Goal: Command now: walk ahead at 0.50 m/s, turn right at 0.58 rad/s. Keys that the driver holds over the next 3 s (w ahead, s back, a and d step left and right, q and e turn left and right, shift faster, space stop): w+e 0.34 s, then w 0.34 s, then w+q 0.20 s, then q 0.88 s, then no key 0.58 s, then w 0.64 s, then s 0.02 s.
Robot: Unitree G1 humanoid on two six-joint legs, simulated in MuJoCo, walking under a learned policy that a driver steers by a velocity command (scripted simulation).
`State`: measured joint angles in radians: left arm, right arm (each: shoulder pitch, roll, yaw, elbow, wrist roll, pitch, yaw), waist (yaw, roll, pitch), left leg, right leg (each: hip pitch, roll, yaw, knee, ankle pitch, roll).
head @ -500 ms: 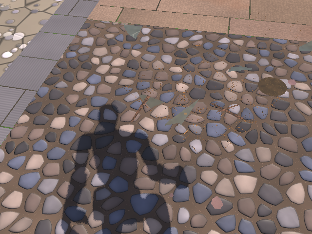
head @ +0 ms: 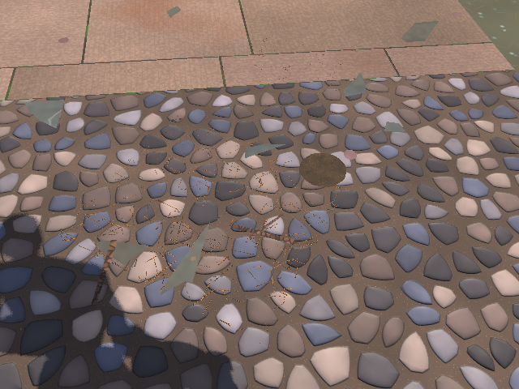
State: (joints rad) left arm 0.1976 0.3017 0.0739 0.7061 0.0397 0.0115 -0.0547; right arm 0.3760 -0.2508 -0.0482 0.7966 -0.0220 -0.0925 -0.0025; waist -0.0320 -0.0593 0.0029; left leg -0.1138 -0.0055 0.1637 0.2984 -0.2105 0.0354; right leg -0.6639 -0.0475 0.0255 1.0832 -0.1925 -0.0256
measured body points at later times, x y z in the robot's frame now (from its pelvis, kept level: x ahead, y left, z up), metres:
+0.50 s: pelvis +0.26 -0.08 +0.00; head +0.28 -0.11 +0.45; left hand +0.39 +0.16 -0.12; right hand +0.32 -0.37 -0.12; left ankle +0.37 +0.06 -0.67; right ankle +0.23 -0.12 -0.75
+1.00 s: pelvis +0.54 -0.11 -0.01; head +0.58 -0.10 +0.44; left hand +0.71 +0.12 -0.13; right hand +0.54 -0.39 -0.13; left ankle +0.59 -0.06 -0.75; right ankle +0.50 -0.24 -0.67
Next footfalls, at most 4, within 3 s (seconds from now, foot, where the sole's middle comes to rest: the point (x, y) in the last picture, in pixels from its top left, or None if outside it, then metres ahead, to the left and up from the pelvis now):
0.24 right None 0.27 -0.13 -0.78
0.80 left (277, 340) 0.63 -0.07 -0.78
1.30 right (342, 298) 0.76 -0.26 -0.78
1.74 left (272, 334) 0.65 -0.06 -0.78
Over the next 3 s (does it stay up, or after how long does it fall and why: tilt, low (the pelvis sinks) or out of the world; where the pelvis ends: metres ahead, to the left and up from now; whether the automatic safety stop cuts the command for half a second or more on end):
stays up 0.80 -0.06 -0.01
